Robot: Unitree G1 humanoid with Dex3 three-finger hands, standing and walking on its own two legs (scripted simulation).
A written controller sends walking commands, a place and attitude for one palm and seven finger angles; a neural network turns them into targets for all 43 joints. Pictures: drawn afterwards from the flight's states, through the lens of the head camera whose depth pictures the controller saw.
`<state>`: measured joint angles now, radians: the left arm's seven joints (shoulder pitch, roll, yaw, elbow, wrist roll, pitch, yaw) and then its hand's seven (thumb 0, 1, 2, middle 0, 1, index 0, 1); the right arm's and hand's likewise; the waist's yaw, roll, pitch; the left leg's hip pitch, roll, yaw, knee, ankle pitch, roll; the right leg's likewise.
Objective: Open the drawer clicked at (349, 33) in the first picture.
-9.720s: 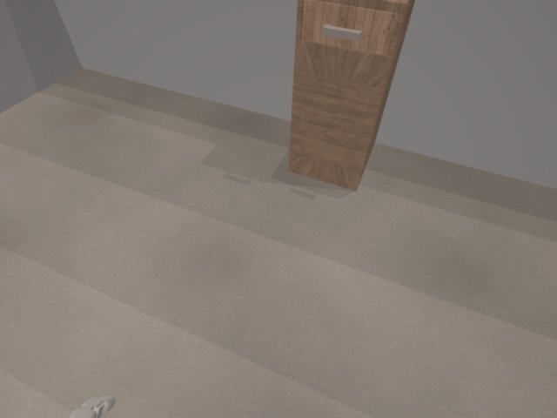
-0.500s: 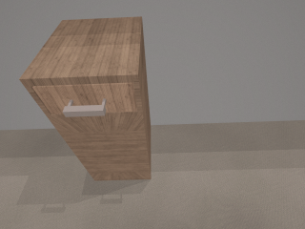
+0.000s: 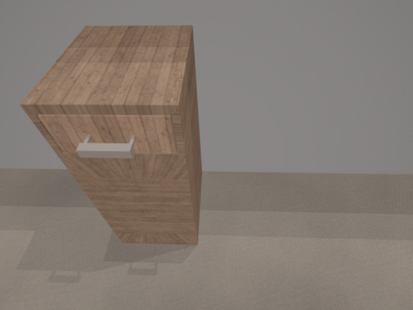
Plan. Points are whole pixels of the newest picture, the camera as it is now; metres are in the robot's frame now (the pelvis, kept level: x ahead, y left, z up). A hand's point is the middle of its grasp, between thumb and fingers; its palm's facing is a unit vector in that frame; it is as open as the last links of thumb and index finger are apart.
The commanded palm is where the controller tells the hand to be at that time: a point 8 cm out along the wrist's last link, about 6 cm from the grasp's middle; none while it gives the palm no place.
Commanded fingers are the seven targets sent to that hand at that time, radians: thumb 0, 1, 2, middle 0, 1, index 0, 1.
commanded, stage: come to a stop and stand still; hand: left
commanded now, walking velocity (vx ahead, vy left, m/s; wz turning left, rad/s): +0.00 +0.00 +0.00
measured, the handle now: (108, 144) +0.50 +0.29 +0.00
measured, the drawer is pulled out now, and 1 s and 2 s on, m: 0.00 0.00 0.00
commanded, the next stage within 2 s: look again from close up in 0.74 s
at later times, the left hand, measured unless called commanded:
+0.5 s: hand out of the picture +0.00 +0.17 -0.17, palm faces +0.03 -0.98 -0.19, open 7.3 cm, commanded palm none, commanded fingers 0.00 0.90 0.90 -0.20 -0.30 -0.20 -0.30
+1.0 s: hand out of the picture -0.01 +0.17 -0.18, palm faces +0.03 -0.99 -0.17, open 7.3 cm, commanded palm none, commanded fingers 0.00 0.90 0.90 -0.20 -0.30 -0.20 -0.30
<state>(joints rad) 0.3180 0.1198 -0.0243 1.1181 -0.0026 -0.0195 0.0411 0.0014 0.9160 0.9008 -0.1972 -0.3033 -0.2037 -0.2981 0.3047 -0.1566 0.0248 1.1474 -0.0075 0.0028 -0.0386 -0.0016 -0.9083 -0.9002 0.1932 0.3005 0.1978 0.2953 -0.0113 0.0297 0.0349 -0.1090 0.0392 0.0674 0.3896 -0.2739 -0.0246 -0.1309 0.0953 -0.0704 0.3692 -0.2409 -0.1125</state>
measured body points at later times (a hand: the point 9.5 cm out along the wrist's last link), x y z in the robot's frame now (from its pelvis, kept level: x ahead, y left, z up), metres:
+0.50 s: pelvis +0.01 +0.01 +0.00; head +0.02 +0.00 +0.45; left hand +0.00 +0.23 -0.16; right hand -0.02 -0.19 -0.17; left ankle -0.04 +0.13 -0.74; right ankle -0.02 -0.04 -0.74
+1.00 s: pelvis +0.01 +0.02 +0.00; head +0.02 +0.01 +0.45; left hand -0.01 +0.22 -0.16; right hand -0.03 -0.18 -0.17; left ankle -0.04 +0.13 -0.74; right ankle -0.02 -0.04 -0.74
